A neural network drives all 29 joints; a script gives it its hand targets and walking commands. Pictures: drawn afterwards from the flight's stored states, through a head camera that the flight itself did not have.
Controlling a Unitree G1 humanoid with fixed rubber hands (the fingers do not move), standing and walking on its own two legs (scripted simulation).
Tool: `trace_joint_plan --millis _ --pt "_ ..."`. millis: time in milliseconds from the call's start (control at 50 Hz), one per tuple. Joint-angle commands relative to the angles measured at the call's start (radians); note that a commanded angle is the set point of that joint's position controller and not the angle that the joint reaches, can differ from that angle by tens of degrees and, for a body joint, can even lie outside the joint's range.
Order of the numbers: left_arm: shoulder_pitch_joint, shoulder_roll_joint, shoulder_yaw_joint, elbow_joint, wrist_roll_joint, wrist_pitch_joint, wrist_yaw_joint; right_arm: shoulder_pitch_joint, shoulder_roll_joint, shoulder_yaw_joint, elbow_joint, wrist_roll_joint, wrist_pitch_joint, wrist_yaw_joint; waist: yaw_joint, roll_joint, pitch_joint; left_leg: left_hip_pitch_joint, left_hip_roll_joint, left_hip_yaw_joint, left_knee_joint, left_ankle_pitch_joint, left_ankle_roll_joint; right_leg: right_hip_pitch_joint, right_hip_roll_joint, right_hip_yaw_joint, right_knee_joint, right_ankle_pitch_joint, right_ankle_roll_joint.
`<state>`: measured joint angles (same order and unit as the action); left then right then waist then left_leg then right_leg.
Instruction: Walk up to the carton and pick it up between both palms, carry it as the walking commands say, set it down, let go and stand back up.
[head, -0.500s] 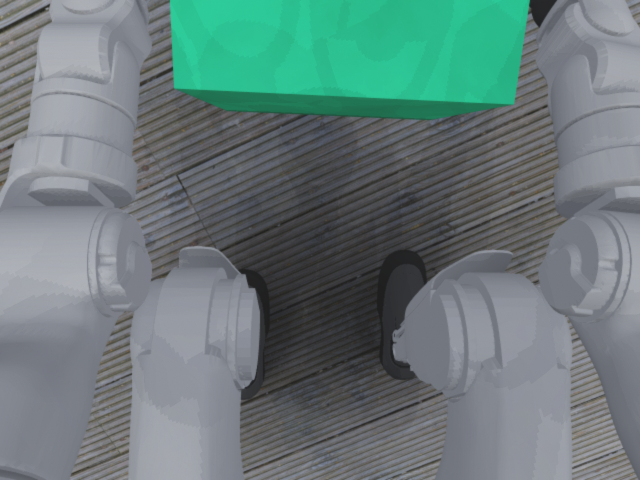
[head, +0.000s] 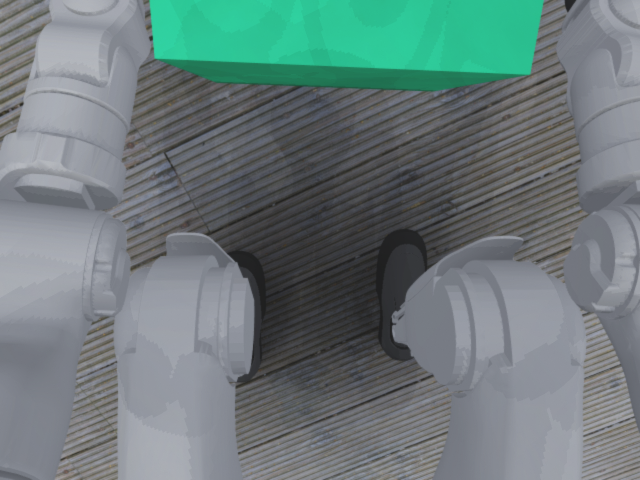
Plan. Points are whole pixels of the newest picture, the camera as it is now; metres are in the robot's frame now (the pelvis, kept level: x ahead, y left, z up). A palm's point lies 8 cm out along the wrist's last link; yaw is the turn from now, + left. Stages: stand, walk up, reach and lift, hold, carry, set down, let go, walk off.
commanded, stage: set down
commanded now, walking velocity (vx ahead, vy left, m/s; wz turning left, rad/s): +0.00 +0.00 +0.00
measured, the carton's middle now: out of the picture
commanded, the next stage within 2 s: let go in 1.70 s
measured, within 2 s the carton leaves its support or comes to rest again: neither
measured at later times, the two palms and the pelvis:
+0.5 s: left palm out of the picture +0.57 +0.19 -0.13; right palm out of the picture +0.54 -0.24 -0.13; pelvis +0.00 +0.00 +0.02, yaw +1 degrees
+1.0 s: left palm out of the picture +0.57 +0.21 +0.03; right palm out of the picture +0.53 -0.24 +0.02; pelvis -0.02 +0.00 +0.14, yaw +1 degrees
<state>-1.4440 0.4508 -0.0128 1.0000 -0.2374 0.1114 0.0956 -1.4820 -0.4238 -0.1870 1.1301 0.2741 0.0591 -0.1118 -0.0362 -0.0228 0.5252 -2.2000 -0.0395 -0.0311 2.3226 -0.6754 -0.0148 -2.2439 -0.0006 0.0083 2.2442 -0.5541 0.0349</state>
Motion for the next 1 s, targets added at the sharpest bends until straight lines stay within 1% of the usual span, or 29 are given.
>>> trace_joint_plan --millis 0,40,60,100,120,160,180,200,240,300,340,360,400,460,520,580,600,620,660,720,740,780,820,840,860,880,940,960,980 --pt "-0.422 0.201 0.030 -0.214 0.013 -0.039 0.015 -0.238 -0.102 0.014 -0.176 0.060 -0.030 0.007 0.019 0.156 -1.658 0.672 0.032 0.032 -0.230 0.583 -0.028 0.719 0.020 -0.051 -0.097 0.555 -0.023" --pt "-0.420 0.192 0.006 -0.210 -0.029 -0.031 0.013 -0.221 -0.162 -0.005 -0.177 0.043 -0.026 0.009 -0.012 0.147 -1.679 0.774 0.029 0.022 -0.220 0.596 -0.021 0.663 0.010 -0.069 -0.106 0.498 -0.011" --pt "-0.434 0.231 0.025 -0.241 -0.002 -0.031 0.006 -0.228 -0.124 0.001 -0.148 0.059 -0.017 0.014 0.019 0.195 -1.630 0.763 0.030 0.021 -0.256 0.525 -0.025 0.630 0.005 -0.079 -0.108 0.446 -0.017" --pt "-0.381 0.199 0.027 -0.186 -0.013 -0.018 -0.005 -0.232 -0.171 -0.014 -0.181 0.036 -0.010 0.016 0.010 0.139 -1.593 0.678 0.036 0.026 -0.249 0.514 -0.015 0.693 0.005 -0.054 -0.114 0.459 -0.014" --pt "-0.371 0.276 0.093 -0.164 0.036 -0.022 -0.004 -0.207 -0.150 -0.007 -0.148 0.018 -0.004 0.014 0.045 0.110 -1.569 0.637 0.023 0.047 -0.228 0.485 -0.014 0.688 0.010 -0.055 -0.111 0.435 -0.007" --pt "-0.394 0.242 0.056 -0.073 0.005 -0.013 -0.007 -0.226 -0.217 -0.042 -0.119 -0.010 -0.006 0.009 -0.011 0.113 -1.527 0.611 0.037 0.037 -0.229 0.429 -0.013 0.653 -0.004 -0.059 -0.112 0.394 -0.011" --pt "-0.403 0.220 0.034 -0.084 -0.049 -0.007 -0.020 -0.236 -0.196 -0.014 -0.136 -0.009 -0.007 0.008 -0.070 0.040 -1.531 0.584 0.031 0.043 -0.231 0.414 -0.007 0.749 -0.009 -0.066 -0.126 0.421 -0.008" --pt "-0.339 0.207 0.044 -0.037 -0.033 -0.008 -0.026 -0.215 -0.202 -0.040 -0.121 -0.022 -0.007 0.011 -0.021 0.076 -1.484 0.569 0.030 0.032 -0.251 0.414 -0.005 0.682 -0.005 -0.062 -0.116 0.390 -0.011" --pt "-0.337 0.197 0.038 -0.051 -0.045 -0.012 -0.038 -0.191 -0.173 -0.027 -0.172 -0.025 -0.010 0.012 -0.044 0.055 -1.559 0.571 0.029 0.041 -0.228 0.458 -0.006 0.760 0.003 -0.062 -0.125 0.467 -0.007" --pt "-0.385 0.286 0.093 -0.264 -0.019 -0.021 -0.029 -0.217 -0.162 -0.008 -0.371 0.019 0.001 0.000 0.016 0.063 -1.847 0.646 0.019 0.070 -0.227 0.514 -0.008 0.973 0.008 -0.038 -0.133 0.597 -0.010" --pt "-0.360 0.279 0.082 -0.317 -0.058 0.003 -0.014 -0.218 -0.185 -0.013 -0.479 0.028 0.028 -0.014 -0.015 0.026 -2.005 0.737 0.008 0.072 -0.240 0.558 0.002 1.059 0.017 -0.067 -0.129 0.647 -0.004" --pt "-0.347 0.251 0.069 -0.252 -0.062 0.023 -0.020 -0.171 -0.172 0.007 -0.370 0.030 0.055 -0.009 -0.006 0.035 -1.911 0.659 0.007 0.083 -0.256 0.519 -0.001 1.044 0.018 -0.063 -0.140 0.611 -0.012" --pt "-0.384 0.251 0.052 -0.382 -0.084 0.056 -0.029 -0.173 -0.193 -0.021 -0.457 0.012 0.090 -0.009 -0.054 0.050 -1.924 0.726 -0.002 0.077 -0.290 0.505 0.000 0.990 0.025 -0.084 -0.176 0.534 -0.018" --pt "-0.354 0.310 0.115 -0.369 -0.013 0.086 -0.022 -0.111 -0.178 -0.043 -0.422 -0.011 0.131 0.004 -0.008 0.111 -1.870 0.754 -0.010 0.081 -0.335 0.468 -0.004 0.922 0.026 -0.088 -0.207 0.474 -0.019" --pt "-0.326 0.357 0.175 -0.455 0.033 0.138 -0.012 -0.137 -0.239 -0.084 -0.649 -0.028 0.169 -0.001 -0.001 0.054 -2.003 0.831 -0.027 0.092 -0.370 0.491 0.005 1.005 0.056 -0.112 -0.258 0.495 -0.013" --pt "-0.316 0.325 0.188 -0.327 0.017 0.169 -0.015 -0.127 -0.274 -0.116 -0.559 -0.059 0.201 -0.009 -0.029 0.043 -1.901 0.775 -0.031 0.090 -0.406 0.435 0.003 0.969 0.052 -0.104 -0.293 0.434 -0.019" --pt "-0.306 0.334 0.212 -0.405 0.056 0.167 -0.016 -0.102 -0.257 -0.133 -0.607 -0.065 0.212 -0.009 -0.007 0.098 -1.913 0.819 -0.028 0.084 -0.422 0.450 -0.004 0.961 0.057 -0.100 -0.306 0.437 -0.025" --pt "-0.244 0.293 0.191 -0.297 0.026 0.174 -0.026 -0.116 -0.216 -0.092 -0.603 -0.049 0.216 -0.001 0.012 0.060 -1.901 0.806 -0.030 0.085 -0.432 0.450 0.007 0.995 0.052 -0.093 -0.337 0.441 -0.025" --pt "-0.300 0.333 0.215 -0.412 0.029 0.174 -0.027 -0.156 -0.211 -0.076 -0.667 -0.034 0.215 0.002 0.014 0.033 -2.007 0.846 -0.024 0.078 -0.458 0.499 0.008 1.054 0.051 -0.092 -0.340 0.505 -0.013" --pt "-0.319 0.299 0.174 -0.456 -0.002 0.207 -0.043 -0.103 -0.229 -0.103 -0.663 -0.049 0.253 0.013 -0.032 0.068 -2.029 0.886 -0.040 0.078 -0.524 0.484 0.003 1.084 0.060 -0.092 -0.411 0.494 -0.032" --pt "-0.292 0.297 0.184 -0.380 0.002 0.213 -0.051 -0.135 -0.222 -0.098 -0.607 -0.066 0.263 0.012 -0.004 0.056 -1.976 0.832 -0.046 0.087 -0.528 0.489 0.002 1.089 0.058 -0.084 -0.416 0.499 -0.023" --pt "-0.323 0.299 0.204 -0.460 0.005 0.220 -0.065 -0.144 -0.212 -0.086 -0.695 -0.060 0.278 0.018 -0.009 0.032 -1.997 0.834 -0.040 0.086 -0.565 0.448 0.008 1.145 0.054 -0.070 -0.463 0.493 -0.026" --pt "-0.364 0.296 0.186 -0.496 -0.033 0.232 -0.076 -0.114 -0.211 -0.089 -0.636 -0.063 0.291 0.022 -0.058 -0.021 -2.009 0.813 -0.047 0.100 -0.594 0.425 0.007 1.223 0.061 -0.068 -0.499 0.490 -0.024" --pt "-0.340 0.352 0.205 -0.504 -0.019 0.236 -0.075 -0.116 -0.219 -0.096 -0.688 -0.053 0.299 0.015 -0.030 0.007 -2.103 0.880 -0.051 0.089 -0.603 0.467 0.011 1.263 0.058 -0.056 -0.504 0.539 -0.023" --pt "-0.361 0.325 0.170 -0.507 -0.006 0.248 -0.074 -0.108 -0.228 -0.136 -0.645 -0.077 0.306 0.025 -0.068 0.035 -2.039 0.936 -0.038 0.065 -0.650 0.443 0.008 1.159 0.062 -0.098 -0.526 0.475 -0.020" --pt "-0.353 0.370 0.210 -0.582 0.012 0.246 -0.068 -0.111 -0.255 -0.157 -0.730 -0.086 0.301 0.016 -0.056 0.046 -2.155 1.024 -0.045 0.065 -0.636 0.502 0.001 1.202 0.063 -0.086 -0.540 0.510 -0.020" --pt "-0.337 0.361 0.188 -0.502 0.027 0.278 -0.067 -0.132 -0.288 -0.172 -0.666 -0.079 0.332 0.024 -0.053 0.158 -2.129 1.149 -0.034 0.055 -0.701 0.486 -0.014 1.085 0.070 -0.106 -0.604 0.411 -0.026" --pt "-0.354 0.353 0.193 -0.553 0.017 0.279 -0.067 -0.177 -0.278 -0.142 -0.762 -0.063 0.329 0.027 -0.031 0.121 -2.166 1.162 -0.040 0.053 -0.713 0.544 -0.007 1.136 0.076 -0.106 -0.612 0.466 -0.026" --pt "-0.420 0.343 0.167 -0.596 0.011 0.289 -0.068 -0.210 -0.298 -0.167 -0.819 -0.070 0.335 0.020 -0.058 0.165 -2.171 1.186 -0.034 0.059 -0.714 0.526 -0.013 1.138 0.073 -0.097 -0.623 0.445 -0.030"
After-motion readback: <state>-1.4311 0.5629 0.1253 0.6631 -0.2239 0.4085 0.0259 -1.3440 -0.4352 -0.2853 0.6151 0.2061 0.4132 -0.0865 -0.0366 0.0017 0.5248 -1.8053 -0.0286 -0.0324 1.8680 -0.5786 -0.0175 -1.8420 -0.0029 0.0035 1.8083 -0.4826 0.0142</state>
